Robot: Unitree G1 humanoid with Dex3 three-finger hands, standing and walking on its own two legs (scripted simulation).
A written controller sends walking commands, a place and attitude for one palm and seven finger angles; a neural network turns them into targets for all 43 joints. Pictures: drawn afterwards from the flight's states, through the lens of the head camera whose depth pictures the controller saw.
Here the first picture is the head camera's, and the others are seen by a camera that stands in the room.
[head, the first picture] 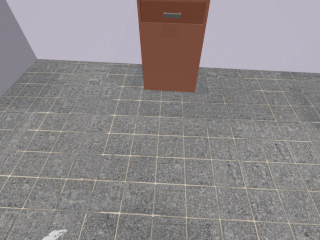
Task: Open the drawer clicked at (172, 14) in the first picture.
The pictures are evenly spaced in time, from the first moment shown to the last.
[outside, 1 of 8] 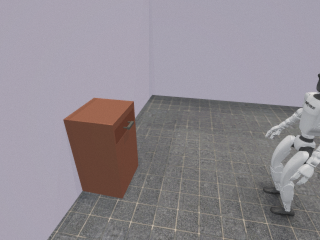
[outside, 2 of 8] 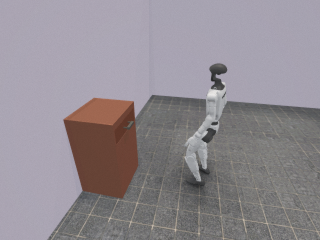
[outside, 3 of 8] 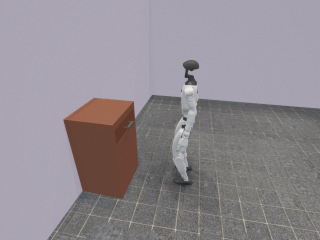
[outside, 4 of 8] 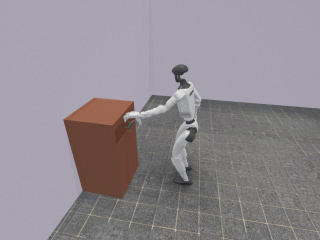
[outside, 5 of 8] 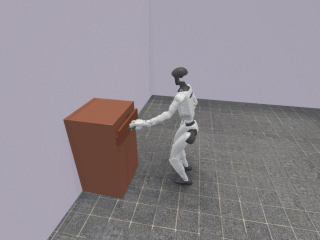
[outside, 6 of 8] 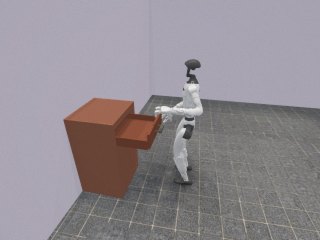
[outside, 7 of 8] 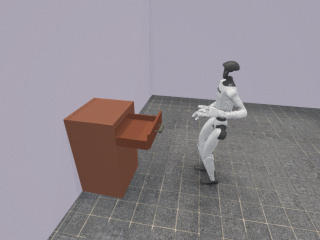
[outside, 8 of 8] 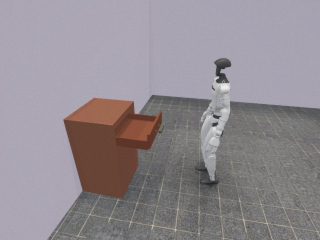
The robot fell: no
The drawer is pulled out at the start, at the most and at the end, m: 0.00 0.30 0.30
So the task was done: yes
